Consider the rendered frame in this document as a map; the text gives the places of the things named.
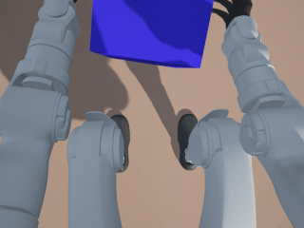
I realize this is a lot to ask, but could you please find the robot left upper arm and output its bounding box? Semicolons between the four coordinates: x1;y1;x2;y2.
0;85;72;228

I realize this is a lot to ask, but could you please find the right robot forearm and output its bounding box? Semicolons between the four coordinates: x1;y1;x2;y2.
221;15;304;114

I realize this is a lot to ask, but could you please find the left robot thigh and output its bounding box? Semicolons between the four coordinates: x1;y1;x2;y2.
67;121;124;228

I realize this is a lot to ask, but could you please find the robot right hand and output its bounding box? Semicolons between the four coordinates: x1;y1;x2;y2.
211;0;253;29

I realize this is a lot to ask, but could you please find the left robot forearm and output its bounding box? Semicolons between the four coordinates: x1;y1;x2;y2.
0;0;80;136

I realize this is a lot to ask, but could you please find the carton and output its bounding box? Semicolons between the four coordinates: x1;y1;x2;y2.
89;0;214;68

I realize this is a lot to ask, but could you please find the left robot shin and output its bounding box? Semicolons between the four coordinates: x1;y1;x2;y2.
66;111;124;163

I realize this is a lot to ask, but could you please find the robot right upper arm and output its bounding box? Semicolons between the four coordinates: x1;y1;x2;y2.
238;105;304;228

